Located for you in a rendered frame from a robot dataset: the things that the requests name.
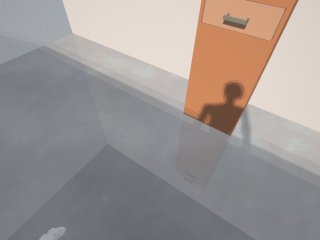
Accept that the handle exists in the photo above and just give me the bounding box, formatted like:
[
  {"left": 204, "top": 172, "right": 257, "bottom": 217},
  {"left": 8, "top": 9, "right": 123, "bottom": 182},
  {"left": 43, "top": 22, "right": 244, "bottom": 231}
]
[{"left": 222, "top": 13, "right": 250, "bottom": 25}]

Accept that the drawer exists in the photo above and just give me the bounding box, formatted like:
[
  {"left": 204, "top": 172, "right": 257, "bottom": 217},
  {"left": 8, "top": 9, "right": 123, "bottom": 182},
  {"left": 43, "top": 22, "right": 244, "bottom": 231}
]
[{"left": 202, "top": 0, "right": 287, "bottom": 41}]

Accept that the robot left hand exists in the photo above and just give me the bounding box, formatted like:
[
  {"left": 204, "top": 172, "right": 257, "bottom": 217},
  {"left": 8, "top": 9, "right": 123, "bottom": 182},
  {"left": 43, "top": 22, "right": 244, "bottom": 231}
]
[{"left": 39, "top": 227, "right": 66, "bottom": 240}]

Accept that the cabinet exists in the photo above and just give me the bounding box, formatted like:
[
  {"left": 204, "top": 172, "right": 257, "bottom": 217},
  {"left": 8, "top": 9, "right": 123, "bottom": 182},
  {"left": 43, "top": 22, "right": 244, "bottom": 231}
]
[{"left": 183, "top": 0, "right": 299, "bottom": 136}]

